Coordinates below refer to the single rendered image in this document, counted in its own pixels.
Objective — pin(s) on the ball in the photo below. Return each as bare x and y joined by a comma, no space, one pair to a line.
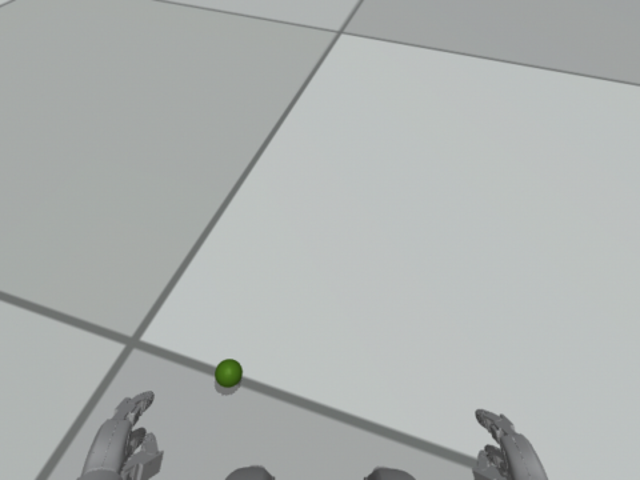
228,373

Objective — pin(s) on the right robot hand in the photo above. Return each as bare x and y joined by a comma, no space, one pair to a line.
516,460

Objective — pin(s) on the left robot hand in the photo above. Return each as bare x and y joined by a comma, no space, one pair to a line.
115,442

